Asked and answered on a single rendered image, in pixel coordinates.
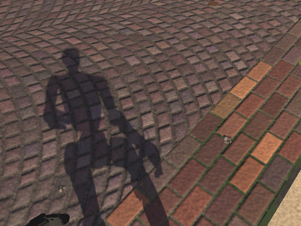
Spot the robot left hand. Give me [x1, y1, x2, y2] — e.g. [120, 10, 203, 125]
[25, 213, 70, 226]

